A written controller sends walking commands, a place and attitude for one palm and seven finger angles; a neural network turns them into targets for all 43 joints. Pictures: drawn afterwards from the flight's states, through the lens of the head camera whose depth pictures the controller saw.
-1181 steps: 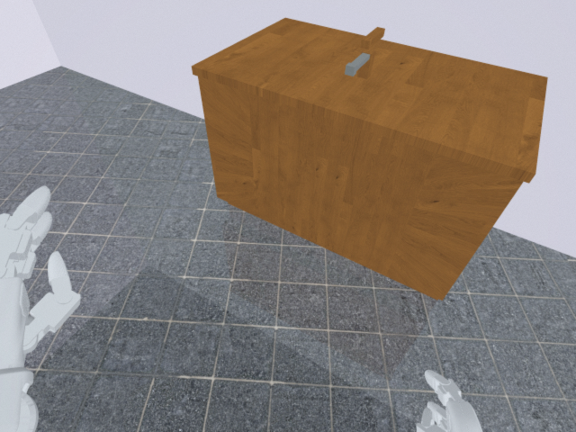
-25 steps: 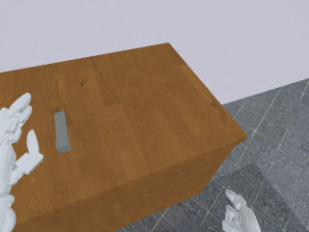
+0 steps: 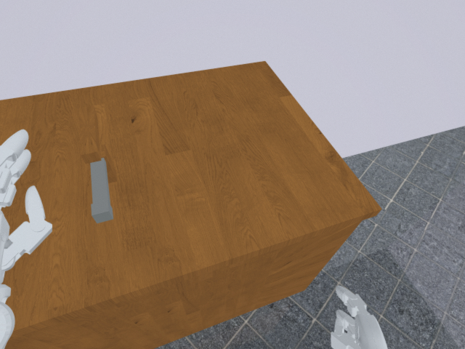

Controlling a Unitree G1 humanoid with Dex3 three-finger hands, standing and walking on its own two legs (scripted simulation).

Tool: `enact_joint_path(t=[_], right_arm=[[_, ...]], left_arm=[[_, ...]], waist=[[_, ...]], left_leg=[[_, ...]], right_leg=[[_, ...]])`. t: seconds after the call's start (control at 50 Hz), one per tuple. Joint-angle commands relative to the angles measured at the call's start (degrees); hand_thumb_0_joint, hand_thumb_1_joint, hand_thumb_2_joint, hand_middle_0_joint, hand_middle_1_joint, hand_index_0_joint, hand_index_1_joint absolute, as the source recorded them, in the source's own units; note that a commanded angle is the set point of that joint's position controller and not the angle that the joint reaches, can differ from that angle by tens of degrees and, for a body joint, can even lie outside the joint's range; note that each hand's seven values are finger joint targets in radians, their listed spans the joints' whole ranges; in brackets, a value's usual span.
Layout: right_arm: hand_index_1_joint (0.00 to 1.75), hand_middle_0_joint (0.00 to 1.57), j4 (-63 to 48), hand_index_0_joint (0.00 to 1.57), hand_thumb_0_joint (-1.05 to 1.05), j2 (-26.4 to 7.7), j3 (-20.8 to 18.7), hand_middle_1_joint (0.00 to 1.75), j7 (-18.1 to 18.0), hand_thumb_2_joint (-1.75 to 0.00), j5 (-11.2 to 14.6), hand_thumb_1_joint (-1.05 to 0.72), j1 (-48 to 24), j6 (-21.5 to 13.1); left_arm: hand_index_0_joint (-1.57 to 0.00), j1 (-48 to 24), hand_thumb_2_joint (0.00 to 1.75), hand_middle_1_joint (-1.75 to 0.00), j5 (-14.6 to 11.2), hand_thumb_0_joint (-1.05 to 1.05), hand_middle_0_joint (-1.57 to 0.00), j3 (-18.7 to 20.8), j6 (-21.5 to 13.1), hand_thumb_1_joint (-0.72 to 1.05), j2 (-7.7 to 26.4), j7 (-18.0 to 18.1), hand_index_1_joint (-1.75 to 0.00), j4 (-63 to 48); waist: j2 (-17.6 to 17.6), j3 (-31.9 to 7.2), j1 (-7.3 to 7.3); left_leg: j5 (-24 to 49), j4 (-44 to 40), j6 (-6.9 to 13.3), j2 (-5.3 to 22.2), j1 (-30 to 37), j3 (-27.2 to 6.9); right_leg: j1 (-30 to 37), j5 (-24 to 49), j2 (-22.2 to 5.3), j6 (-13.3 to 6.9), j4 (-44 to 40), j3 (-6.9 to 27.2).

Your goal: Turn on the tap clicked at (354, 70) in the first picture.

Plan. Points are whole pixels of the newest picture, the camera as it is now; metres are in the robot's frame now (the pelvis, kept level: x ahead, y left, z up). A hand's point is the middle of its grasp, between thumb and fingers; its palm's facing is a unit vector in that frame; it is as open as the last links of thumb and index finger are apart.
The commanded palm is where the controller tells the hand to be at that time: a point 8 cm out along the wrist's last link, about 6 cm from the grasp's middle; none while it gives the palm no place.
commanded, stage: come to a stop and stand still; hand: left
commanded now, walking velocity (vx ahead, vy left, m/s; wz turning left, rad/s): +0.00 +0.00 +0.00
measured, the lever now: (102, 211) +0.31 +0.27 +0.03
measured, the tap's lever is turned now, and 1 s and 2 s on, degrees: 0 0 0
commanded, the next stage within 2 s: look again from close up in 0.48 s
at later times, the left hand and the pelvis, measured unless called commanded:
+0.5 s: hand (52, 220) +0.22 +0.25 +0.16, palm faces +0.39 -0.84 -0.38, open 7.4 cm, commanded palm +0.17 +0.28 +0.18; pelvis +0.01 +0.00 +0.00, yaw +0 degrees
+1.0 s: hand (58, 221) +0.22 +0.25 +0.16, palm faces +0.38 -0.85 -0.38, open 7.4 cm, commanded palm +0.17 +0.28 +0.18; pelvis +0.01 +0.00 +0.00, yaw +1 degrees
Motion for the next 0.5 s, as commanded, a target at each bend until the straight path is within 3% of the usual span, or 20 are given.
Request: enact_joint_path(t=[0.0, 0.08, 0.16, 0.18, 0.2, 0.26, 0.28, 0.46, 0.48], right_arm=[[0.30, 0.20, -8.48, 0.20, 0.00, -7.63, -3.33, 0.30, -0.65, -0.90, -0.05, -0.90, -5.48, -4.46], [0.30, 0.20, -7.71, 0.20, 0.00, -8.02, -3.42, 0.30, -0.42, -0.90, -0.29, -0.90, -5.82, -3.67], [0.30, 0.20, -8.62, 0.20, 0.00, -7.84, -3.53, 0.30, -0.48, -0.90, 0.00, -0.90, -7.15, -2.63], [0.30, 0.20, -8.67, 0.20, 0.00, -7.82, -3.41, 0.30, -0.51, -0.90, -0.33, -0.90, -6.40, -2.12], [0.30, 0.20, -9.25, 0.20, 0.00, -7.93, -3.68, 0.30, -0.49, -0.90, -0.15, -0.90, -6.42, -2.02], [0.30, 0.20, -9.72, 0.20, 0.00, -7.68, -3.44, 0.30, -0.70, -0.90, 0.04, -0.90, -7.09, -1.44], [0.30, 0.20, -9.52, 0.20, 0.00, -7.92, -3.39, 0.30, -0.72, -0.90, -0.29, -0.90, -6.35, -1.09], [0.30, 0.20, -9.60, 0.20, 0.00, -7.99, -3.36, 0.30, -1.09, -0.90, 0.17, -0.90, -7.15, -0.67], [0.30, 0.20, -9.25, 0.20, 0.00, -8.23, -3.19, 0.30, -1.10, -0.90, -0.27, -0.90, -6.45, -0.39]], left_arm=[[-0.20, -8.04, 0.90, -0.30, -0.48, 0.00, -0.20, 3.62, -3.53, 0.90, 7.14, 1.49, -0.30, -13.54], [-0.20, -6.58, 0.90, -0.30, 0.01, 0.00, -0.20, 2.63, -2.51, 0.90, 6.16, 1.84, -0.30, -11.90], [-0.20, -4.91, 0.90, -0.30, 0.05, 0.00, -0.20, 6.28, -2.16, 0.90, 9.58, 2.35, -0.30, -15.58], [-0.20, -3.86, 0.90, -0.30, -0.30, 0.00, -0.20, 4.77, -2.18, 0.90, 7.65, 1.98, -0.30, -14.58], [-0.20, -3.76, 0.90, -0.30, -0.40, 0.00, -0.20, 5.20, -2.19, 0.90, 8.32, 1.90, -0.30, -16.33], [-0.20, -1.27, 0.90, -0.30, -0.59, 0.00, -0.20, 7.23, -1.83, 0.90, 9.81, 2.09, -0.30, -17.48], [-0.20, -1.00, 0.90, -0.30, -0.82, 0.00, -0.20, 5.58, -1.88, 0.90, 8.10, 1.74, -0.30, -16.27], [-0.20, -3.32, 0.90, -0.30, -0.27, 0.00, -0.20, 4.81, -0.67, 0.90, 8.24, 1.93, -0.30, -16.35], [-0.20, -3.63, 0.90, -0.30, -0.42, 0.00, -0.20, 3.24, -0.73, 0.90, 6.76, 1.65, -0.30, -14.71]], waist=[[4.52, -9.55, -0.53], [2.45, -9.37, -0.71], [4.41, -10.86, -0.62], [3.73, -10.76, -0.75], [5.32, -11.12, -0.74], [4.92, -11.39, -0.71], [4.97, -10.98, -0.81], [4.31, -9.40, -0.97], [4.57, -8.94, -1.05]], left_leg=[[2.49, -6.80, -2.11, 4.61, 1.74, -5.53], [6.03, -6.36, -2.54, 4.17, 2.12, -4.97], [10.34, -5.93, -2.79, 4.36, 3.28, -5.09], [11.09, -6.26, -2.78, 4.40, 2.35, -5.33], [12.13, -6.06, -2.89, 4.54, 2.75, -5.20], [12.87, -6.16, -3.06, 4.73, 3.01, -5.27], [12.61, -6.55, -2.96, 4.74, 2.24, -5.21], [7.81, -7.81, -2.97, 4.95, 2.40, -4.99], [6.44, -8.43, -2.82, 4.79, 1.29, -5.11]], right_leg=[[5.24, 6.04, -1.52, -2.33, -3.57, 3.79], [5.41, 8.47, -1.26, -2.19, -4.57, 3.58], [7.14, 12.05, -1.34, -2.35, -3.77, 3.34], [7.74, 12.26, -1.20, -2.30, -3.79, 2.40], [8.13, 13.17, -1.21, -2.40, -3.46, 2.77], [8.40, 13.59, -1.13, -2.26, -3.30, 2.24], [8.33, 13.05, -0.92, -2.17, -3.59, 1.83], [7.19, 10.49, -0.71, -1.88, -4.70, 2.13], [7.14, 9.14, -0.49, -1.75, -5.16, 1.66]])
